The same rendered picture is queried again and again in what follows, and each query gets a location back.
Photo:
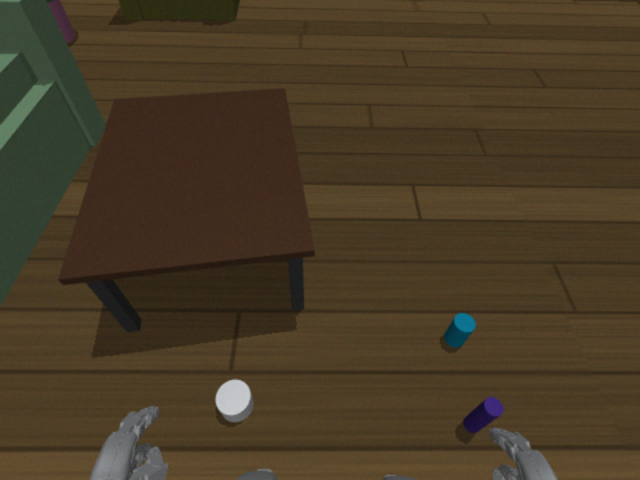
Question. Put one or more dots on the left robot hand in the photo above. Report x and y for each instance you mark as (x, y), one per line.
(120, 457)

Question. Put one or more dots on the sofa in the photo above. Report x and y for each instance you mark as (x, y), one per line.
(48, 123)

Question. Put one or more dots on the coffee table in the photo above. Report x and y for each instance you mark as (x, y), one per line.
(190, 182)

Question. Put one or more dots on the armchair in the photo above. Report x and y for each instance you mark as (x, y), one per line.
(179, 9)

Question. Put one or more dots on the right robot hand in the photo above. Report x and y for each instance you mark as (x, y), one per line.
(531, 464)

